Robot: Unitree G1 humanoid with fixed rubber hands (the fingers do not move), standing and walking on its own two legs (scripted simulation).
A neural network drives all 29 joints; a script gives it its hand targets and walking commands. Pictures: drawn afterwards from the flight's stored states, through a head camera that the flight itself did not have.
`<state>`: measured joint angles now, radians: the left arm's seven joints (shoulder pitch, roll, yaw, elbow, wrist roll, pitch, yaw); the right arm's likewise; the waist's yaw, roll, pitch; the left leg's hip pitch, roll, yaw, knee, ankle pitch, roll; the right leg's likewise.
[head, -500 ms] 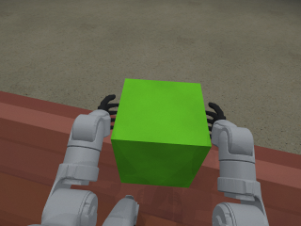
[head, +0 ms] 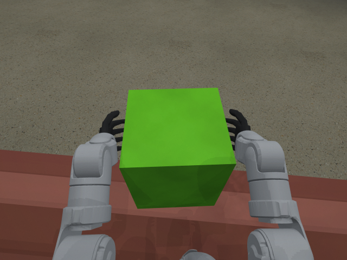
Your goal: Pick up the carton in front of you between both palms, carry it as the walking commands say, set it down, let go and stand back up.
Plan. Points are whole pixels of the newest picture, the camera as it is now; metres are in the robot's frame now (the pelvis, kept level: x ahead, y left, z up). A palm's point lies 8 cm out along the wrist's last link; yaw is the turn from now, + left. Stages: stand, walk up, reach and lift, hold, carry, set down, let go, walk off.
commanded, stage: carry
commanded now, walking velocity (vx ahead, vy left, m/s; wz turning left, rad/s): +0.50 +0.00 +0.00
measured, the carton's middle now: (174, 152) +0.36 -0.02 +0.03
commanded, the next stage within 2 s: none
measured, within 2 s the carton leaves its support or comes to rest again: neither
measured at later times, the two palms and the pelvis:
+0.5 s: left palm (133, 90) +0.76 +0.13 -0.09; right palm (204, 98) +0.72 -0.16 -0.10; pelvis +0.40 +0.02 -0.21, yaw +1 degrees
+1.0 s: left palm (134, 80) +1.09 +0.17 -0.30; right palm (184, 78) +1.12 -0.12 -0.30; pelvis +0.77 -0.01 -0.38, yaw -1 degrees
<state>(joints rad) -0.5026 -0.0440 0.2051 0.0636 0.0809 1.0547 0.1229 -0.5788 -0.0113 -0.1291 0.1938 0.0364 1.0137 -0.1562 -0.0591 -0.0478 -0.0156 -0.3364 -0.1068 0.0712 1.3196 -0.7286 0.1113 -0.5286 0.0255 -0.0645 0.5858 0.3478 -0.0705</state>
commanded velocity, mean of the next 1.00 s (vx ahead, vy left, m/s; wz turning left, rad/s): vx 0.50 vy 0.00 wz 0.00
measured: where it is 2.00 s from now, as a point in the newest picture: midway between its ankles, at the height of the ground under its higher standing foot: (160, 136)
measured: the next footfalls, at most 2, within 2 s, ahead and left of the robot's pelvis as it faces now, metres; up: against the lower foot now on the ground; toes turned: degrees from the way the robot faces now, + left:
right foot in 0.02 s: +0.15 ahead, -0.06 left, -0.15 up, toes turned +0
left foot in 0.40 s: +0.47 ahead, +0.06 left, -0.29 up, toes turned +3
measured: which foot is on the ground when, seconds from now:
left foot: down 0.00-0.02, up 0.04-0.38, down 0.40-0.78, up 0.80-1.00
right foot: up 0.00-0.00, down 0.02-0.40, up 0.42-0.76, down 0.78-1.00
